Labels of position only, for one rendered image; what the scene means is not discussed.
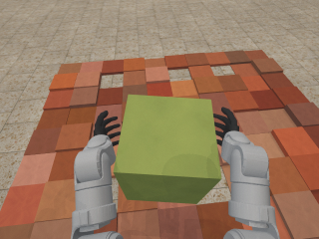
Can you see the robot right upper arm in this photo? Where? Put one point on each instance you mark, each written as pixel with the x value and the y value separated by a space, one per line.
pixel 247 234

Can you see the robot right hand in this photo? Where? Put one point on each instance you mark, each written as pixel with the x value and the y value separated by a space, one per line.
pixel 230 124

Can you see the right robot forearm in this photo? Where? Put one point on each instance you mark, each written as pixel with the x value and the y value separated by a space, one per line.
pixel 249 200

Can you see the carton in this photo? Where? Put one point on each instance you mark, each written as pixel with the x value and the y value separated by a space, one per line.
pixel 167 150

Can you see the robot left hand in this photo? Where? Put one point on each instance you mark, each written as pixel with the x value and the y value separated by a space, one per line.
pixel 100 127

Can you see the left robot forearm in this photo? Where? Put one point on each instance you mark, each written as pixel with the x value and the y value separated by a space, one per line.
pixel 94 203

